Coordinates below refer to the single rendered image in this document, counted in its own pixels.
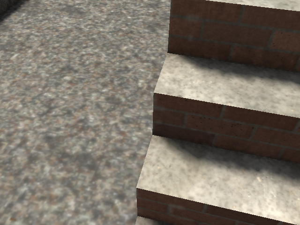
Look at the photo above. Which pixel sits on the stairs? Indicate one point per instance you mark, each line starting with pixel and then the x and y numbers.
pixel 225 146

